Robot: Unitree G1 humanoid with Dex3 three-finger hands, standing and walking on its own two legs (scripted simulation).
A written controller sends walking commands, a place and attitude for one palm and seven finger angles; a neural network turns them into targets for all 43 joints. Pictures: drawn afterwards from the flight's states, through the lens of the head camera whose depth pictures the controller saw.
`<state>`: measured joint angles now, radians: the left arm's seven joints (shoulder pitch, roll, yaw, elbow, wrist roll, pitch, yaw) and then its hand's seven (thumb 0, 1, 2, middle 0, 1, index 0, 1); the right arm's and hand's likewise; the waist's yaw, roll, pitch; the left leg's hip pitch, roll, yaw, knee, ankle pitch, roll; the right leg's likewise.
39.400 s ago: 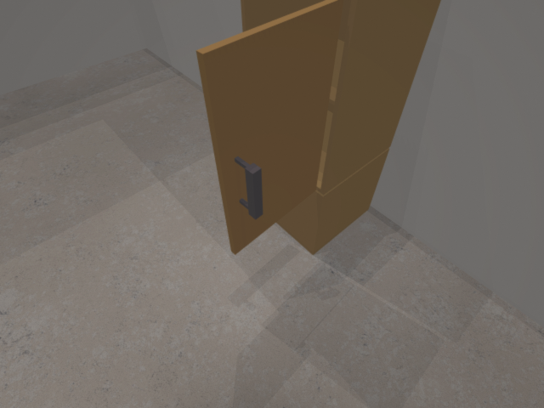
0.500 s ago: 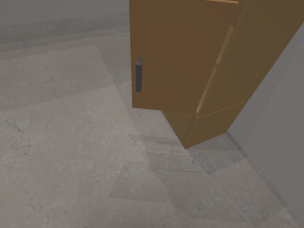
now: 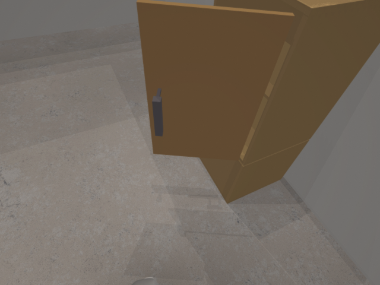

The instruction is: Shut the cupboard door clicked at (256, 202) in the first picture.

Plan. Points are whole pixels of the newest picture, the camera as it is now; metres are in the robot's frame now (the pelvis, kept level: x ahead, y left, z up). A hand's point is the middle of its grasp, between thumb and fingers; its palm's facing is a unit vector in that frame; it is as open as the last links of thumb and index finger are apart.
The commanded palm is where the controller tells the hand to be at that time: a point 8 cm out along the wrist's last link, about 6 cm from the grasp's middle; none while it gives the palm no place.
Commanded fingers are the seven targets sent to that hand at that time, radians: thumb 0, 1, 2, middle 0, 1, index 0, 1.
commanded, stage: take the last steps up to it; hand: left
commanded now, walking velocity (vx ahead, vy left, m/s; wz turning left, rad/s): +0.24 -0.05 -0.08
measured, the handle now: (159, 112) +0.62 +0.14 -0.06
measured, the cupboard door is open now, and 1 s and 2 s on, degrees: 61 61 61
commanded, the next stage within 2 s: come to a stop and stand still in 0.26 s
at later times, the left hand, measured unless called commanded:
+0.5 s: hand (140, 257) +0.20 +0.13 -0.15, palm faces -0.01 -0.98 -0.22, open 7.3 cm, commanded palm none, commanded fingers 0.00 0.90 0.90 -0.20 -0.30 -0.20 -0.30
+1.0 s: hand (123, 246) +0.23 +0.18 -0.17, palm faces -0.02 -0.98 -0.22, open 7.4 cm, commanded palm none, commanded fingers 0.00 0.90 0.90 -0.20 -0.30 -0.20 -0.30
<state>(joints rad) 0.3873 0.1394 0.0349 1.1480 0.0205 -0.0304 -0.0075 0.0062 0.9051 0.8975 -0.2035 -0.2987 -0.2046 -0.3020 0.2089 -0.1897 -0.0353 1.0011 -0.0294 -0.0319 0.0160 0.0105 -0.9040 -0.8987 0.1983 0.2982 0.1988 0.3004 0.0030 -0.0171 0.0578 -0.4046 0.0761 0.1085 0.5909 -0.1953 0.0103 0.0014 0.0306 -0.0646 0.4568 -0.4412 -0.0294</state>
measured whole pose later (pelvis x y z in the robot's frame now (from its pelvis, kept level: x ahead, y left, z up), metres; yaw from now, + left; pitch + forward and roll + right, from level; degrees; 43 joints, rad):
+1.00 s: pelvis +0.15 -0.02 +0.01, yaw -3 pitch +0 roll -3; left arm 0.17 0.25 0.07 0.97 0.02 0.07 0.02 0.00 0.91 0.90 -0.20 -0.30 -0.20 -0.30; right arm 0.13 -0.17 -0.01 0.94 -0.02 0.03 -0.03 0.01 -0.90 -0.90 0.20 0.30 0.20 0.30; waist 0.01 -0.03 0.09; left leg -0.34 0.04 0.07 0.49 -0.15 0.06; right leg -0.38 0.00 0.04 1.01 -0.48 0.03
